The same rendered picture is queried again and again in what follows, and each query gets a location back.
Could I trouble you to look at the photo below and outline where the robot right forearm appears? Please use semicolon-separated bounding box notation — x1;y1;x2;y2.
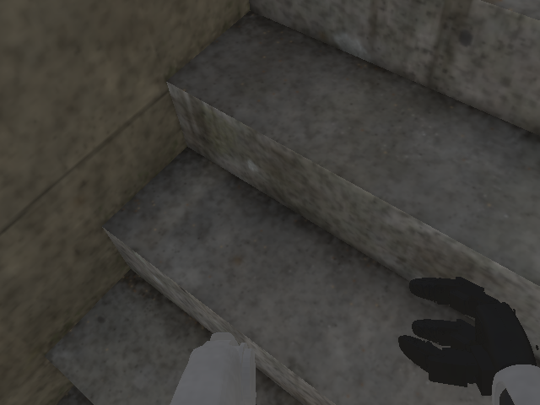
492;364;540;405

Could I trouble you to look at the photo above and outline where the left robot thigh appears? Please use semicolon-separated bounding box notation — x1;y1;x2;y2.
170;340;257;405

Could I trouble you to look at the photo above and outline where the robot right hand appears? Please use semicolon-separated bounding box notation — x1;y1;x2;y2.
398;277;539;396

